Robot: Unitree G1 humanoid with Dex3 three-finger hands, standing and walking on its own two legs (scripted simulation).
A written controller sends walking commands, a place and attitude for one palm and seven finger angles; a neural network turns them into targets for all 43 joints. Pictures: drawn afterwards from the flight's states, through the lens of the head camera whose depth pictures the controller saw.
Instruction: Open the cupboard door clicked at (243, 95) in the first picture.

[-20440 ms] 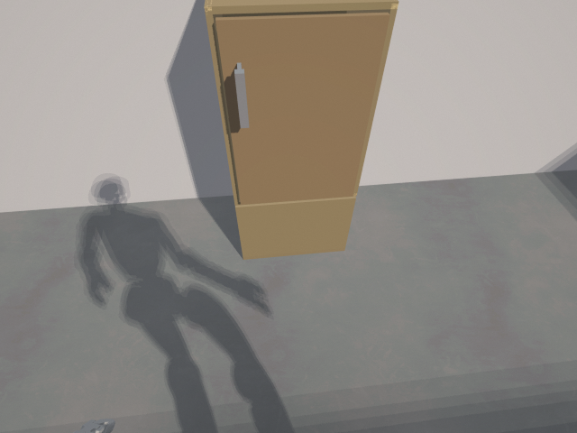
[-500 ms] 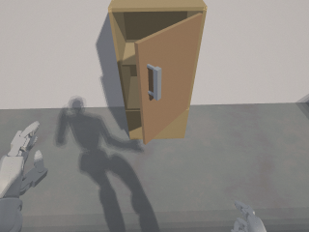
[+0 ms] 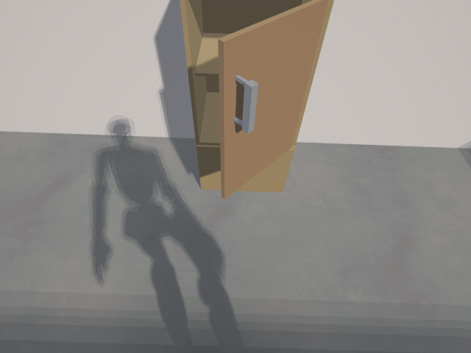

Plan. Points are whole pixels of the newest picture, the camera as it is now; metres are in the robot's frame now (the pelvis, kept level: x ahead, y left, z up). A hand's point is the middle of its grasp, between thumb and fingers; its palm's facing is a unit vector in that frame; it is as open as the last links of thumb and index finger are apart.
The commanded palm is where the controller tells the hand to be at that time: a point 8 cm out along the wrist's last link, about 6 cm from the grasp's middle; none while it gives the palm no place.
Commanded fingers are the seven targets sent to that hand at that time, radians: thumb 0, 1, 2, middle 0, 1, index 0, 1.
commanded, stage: let the arm hang, fingers relaxed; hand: left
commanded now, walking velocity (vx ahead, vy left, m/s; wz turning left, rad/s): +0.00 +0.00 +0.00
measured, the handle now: (243, 104) +0.69 +0.02 +0.02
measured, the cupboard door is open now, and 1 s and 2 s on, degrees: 46 46 46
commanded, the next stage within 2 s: look to check the result in 0.54 s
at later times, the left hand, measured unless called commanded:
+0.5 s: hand out of the picture +0.12 +0.22 -0.15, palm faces -0.02 -0.95 -0.30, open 7.4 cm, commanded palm none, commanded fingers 0.00 0.90 0.90 -0.20 -0.30 -0.20 -0.30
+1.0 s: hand out of the picture +0.10 +0.23 -0.15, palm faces -0.05 -0.94 -0.32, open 7.4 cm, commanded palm none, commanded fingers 0.00 0.90 0.90 -0.20 -0.30 -0.20 -0.30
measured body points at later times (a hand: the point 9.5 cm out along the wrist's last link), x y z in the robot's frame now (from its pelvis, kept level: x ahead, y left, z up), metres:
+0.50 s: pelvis +0.02 +0.00 +0.00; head +0.03 -0.01 +0.45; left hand +0.12 +0.27 -0.13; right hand +0.09 -0.28 -0.14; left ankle +0.08 +0.11 -0.74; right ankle +0.00 -0.10 -0.74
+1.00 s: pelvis +0.05 -0.01 +0.01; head +0.07 -0.01 +0.46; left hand +0.11 +0.28 -0.13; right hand +0.11 -0.29 -0.14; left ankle +0.08 +0.11 -0.74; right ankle +0.00 -0.10 -0.74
